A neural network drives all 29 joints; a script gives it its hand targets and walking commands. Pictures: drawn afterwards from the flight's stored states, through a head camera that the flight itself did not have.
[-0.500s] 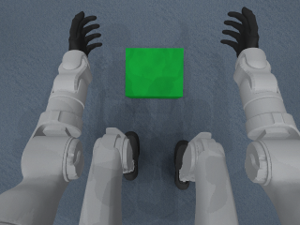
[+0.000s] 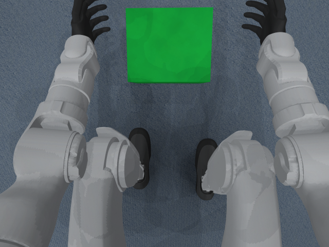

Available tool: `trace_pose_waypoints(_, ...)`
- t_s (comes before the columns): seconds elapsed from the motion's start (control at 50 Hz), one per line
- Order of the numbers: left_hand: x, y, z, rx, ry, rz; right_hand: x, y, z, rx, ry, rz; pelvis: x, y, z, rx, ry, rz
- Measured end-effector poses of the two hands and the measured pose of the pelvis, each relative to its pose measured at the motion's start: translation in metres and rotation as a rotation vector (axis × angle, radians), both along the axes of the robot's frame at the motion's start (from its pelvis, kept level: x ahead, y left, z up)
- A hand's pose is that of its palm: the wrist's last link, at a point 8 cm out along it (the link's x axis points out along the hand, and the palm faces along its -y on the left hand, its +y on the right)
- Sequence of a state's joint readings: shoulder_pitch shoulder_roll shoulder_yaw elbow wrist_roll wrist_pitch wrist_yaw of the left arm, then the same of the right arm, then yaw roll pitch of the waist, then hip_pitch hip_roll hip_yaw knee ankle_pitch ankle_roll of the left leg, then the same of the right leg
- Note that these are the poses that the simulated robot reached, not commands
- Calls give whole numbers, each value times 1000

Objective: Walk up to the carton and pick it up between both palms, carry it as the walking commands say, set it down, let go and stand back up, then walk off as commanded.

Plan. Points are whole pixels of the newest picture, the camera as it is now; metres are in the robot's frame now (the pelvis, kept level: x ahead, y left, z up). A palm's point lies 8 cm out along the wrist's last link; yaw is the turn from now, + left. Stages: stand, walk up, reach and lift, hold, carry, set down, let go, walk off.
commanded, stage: reach and lift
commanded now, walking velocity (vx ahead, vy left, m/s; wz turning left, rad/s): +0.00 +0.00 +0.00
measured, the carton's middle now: (169, 51) +0.50 +0.02 -0.32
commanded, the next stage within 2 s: none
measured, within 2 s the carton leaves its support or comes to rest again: leaves its support in 1.80 s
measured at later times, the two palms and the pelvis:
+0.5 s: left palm (95, 32) +0.53 +0.20 -0.24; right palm (255, 35) +0.53 -0.17 -0.24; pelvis +0.00 +0.00 -0.04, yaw +0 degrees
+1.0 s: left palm (105, 35) +0.52 +0.17 -0.24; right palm (243, 36) +0.52 -0.15 -0.24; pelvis -0.01 +0.00 -0.04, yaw +0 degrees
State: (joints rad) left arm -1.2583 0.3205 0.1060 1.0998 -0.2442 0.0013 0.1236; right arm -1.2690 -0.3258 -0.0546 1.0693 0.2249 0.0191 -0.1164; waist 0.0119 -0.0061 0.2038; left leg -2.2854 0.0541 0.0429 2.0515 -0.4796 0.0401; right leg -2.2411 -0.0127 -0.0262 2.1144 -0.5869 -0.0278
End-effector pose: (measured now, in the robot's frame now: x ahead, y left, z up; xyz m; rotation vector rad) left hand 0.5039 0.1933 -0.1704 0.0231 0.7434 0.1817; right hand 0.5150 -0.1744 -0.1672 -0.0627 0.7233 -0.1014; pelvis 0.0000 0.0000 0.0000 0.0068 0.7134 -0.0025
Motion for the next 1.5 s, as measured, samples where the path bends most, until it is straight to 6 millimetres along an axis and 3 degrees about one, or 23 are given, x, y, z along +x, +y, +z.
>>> trace_pose_waypoints(0.16,8,10,-26,19,21,-1,-5,4,-40,-10,47,30,-3,-1,-21,0,-32,7)
trace_pose_waypoints(0.4,20,6,-65,21,40,-15,8,-4,-74,-21,49,34,-5,0,-43,-10,-45,1)
trace_pose_waypoints(0.84,15,-6,-63,21,46,-40,7,14,-70,-8,44,58,-6,1,-38,-8,-29,5)
trace_pose_waypoints(1.0,17,-23,-65,5,48,-59,9,28,-70,9,40,75,-7,2,-36,-6,-30,4)
trace_pose_waypoints(1.16,17,-23,-65,9,47,-47,14,48,-70,27,34,100,-6,1,-34,-1,-24,4)
trace_pose_waypoints(1.5,18,-25,-64,8,59,-25,14,49,-69,43,51,72,-7,0,-40,2,-64,3)
